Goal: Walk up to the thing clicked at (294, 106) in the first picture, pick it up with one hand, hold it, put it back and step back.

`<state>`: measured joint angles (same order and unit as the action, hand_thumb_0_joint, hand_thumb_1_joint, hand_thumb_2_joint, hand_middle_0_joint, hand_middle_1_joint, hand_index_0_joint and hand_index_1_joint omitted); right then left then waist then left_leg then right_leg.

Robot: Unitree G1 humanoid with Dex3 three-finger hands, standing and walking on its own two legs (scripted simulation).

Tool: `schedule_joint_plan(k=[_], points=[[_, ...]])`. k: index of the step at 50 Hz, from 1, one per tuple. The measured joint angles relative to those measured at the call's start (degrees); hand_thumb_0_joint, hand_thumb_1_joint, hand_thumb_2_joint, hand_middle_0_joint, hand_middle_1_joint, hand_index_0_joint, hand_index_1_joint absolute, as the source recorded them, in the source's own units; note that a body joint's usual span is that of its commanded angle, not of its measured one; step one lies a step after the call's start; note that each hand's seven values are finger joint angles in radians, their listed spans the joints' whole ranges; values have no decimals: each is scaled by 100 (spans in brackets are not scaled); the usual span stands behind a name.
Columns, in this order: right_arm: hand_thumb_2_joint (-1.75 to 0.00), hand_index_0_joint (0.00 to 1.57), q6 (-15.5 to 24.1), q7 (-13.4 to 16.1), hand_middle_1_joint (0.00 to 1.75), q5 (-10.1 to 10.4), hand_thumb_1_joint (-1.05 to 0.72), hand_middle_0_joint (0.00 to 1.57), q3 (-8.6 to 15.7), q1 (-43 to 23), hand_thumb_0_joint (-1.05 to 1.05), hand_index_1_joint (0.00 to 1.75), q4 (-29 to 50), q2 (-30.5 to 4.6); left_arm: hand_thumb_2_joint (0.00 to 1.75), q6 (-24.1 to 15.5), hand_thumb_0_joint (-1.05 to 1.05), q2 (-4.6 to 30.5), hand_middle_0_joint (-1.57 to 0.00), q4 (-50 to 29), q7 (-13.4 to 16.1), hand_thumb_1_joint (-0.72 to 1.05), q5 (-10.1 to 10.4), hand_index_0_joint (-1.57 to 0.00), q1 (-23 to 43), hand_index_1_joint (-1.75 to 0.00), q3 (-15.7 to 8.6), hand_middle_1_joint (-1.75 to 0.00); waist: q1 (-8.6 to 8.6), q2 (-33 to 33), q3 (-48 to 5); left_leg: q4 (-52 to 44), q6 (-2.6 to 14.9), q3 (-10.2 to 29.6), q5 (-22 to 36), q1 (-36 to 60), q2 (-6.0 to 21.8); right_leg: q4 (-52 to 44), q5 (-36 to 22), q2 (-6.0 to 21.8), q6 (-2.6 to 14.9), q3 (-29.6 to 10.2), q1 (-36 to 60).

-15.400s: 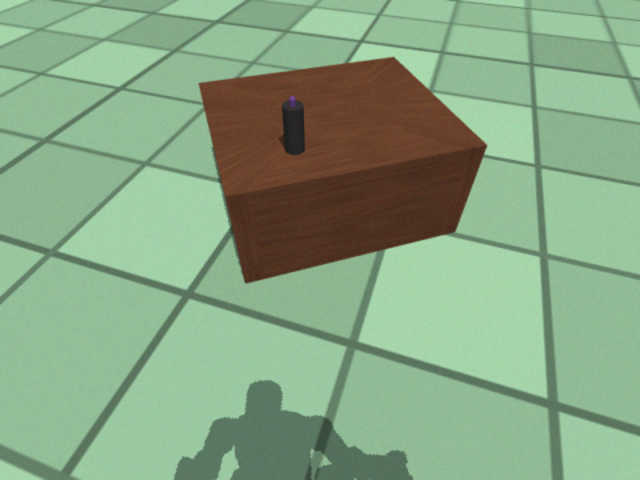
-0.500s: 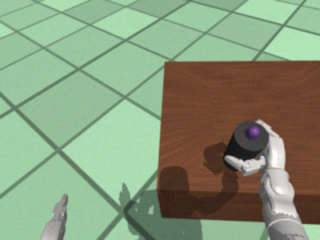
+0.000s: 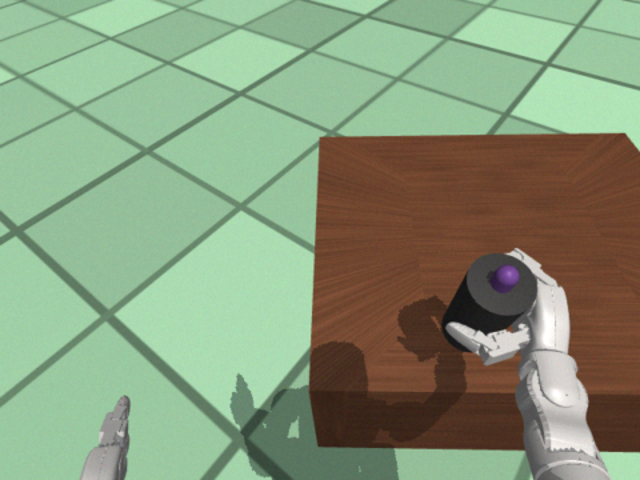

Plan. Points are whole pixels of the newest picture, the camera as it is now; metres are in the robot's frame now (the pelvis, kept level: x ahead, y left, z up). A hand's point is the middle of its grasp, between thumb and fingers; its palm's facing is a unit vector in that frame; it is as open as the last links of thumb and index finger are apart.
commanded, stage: hold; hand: right
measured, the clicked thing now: (484, 304) +0.34 -0.17 +0.05
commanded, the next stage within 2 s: none
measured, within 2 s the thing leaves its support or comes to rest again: neither
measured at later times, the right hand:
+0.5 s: hand (494, 311) +0.33 -0.18 +0.06, palm faces +0.14 +0.99 -0.01, open 10.0 cm
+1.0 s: hand (496, 309) +0.33 -0.17 +0.06, palm faces +0.15 +0.99 -0.01, open 10.0 cm
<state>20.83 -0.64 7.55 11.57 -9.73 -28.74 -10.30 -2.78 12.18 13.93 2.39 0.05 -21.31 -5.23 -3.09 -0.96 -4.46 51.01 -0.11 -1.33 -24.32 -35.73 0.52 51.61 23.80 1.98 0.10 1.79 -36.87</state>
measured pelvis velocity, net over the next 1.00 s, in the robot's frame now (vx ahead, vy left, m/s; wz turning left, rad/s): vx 0.00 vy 0.00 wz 0.00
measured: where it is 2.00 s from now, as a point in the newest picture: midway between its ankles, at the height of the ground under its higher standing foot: outside the picture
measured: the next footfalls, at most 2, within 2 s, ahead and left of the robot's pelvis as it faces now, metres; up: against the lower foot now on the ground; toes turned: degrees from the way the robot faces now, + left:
none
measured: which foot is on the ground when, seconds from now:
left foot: down 0.00-1.00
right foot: down 0.00-1.00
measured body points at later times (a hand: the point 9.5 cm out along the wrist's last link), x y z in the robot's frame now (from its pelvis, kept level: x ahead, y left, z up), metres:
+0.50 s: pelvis +0.00 +0.00 +0.01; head +0.03 -0.01 +0.46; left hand +0.16 +0.26 -0.04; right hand +0.32 -0.23 +0.06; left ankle +0.01 +0.12 -0.69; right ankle +0.02 -0.12 -0.69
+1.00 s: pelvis +0.00 +0.00 +0.01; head +0.03 -0.01 +0.46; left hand +0.16 +0.26 -0.04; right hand +0.31 -0.23 +0.07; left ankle +0.01 +0.12 -0.69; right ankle +0.02 -0.12 -0.69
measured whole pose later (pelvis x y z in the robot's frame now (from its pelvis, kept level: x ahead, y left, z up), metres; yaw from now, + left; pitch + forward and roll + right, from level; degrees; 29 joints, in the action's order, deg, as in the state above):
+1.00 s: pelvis +0.00 +0.00 +0.01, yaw +0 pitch +6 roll +0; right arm 18.6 -0.3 8.5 9.4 -5.8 -24.6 -9.9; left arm -4.1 11.8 22.1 3.3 0.4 -18.3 -5.2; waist -2.3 -0.1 -3.3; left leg 45.0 -0.3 -1.2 -21.8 -28.9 0.7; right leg 45.6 21.3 1.6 0.3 2.0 -30.0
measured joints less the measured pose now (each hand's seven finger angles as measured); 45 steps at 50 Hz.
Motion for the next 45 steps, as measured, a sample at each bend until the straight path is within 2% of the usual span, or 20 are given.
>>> schedule_joint_plan(k=[5, 15, 21, 39, 45], points=[[-98, 81, -106, -49, 106, -14, 48, 66, -89, 120, -6, 114, 90, -6, 5, 21, -1, -36, -5, 9, -23, -53, 3, -4, -19, -4, 77, -4, 6, 3, -19, -108, -4, -4, 34, 118, 8, -108, -37, -11, 0, -2, 115], [-98, 81, -171, -4, 106, 81, 48, 66, -135, 307, -6, 114, 319, 39, 5, -21, -1, 27, -5, 337, 30, -53, 47, -5, 101, -5, -75, -5, 53, 51, 44, -260, -28, 29, 97, 313, 22, -265, -92, -30, 26, 33, 322], [-98, 81, -229, -1, 106, 67, 48, 66, -225, 382, -6, 114, 449, 44, 5, -55, -1, 18, -5, 440, 68, -52, 54, -5, 140, -5, -35, -5, 74, 24, 54, -357, -28, 22, 136, 418, 22, -357, -131, -33, 24, 28, 422], [-98, 81, -311, -18, 106, 85, 48, 66, -218, 298, -6, 115, 259, 38, 5, -150, -1, -4, -6, 606, 79, -52, 58, -5, 221, -5, -6, -5, 51, 6, 92, -542, -25, 36, 225, 581, 24, -569, -230, -42, 17, 43, 602], [-99, 81, -272, 27, 106, 79, 48, 66, -205, 404, -6, 115, 427, 62, 5, -153, -1, -38, -6, 771, 69, -52, 39, -5, 242, -5, -17, -5, 70, 32, 121, -573, -14, 34, 237, 632, 2, -580, -228, -21, 8, 40, 648]])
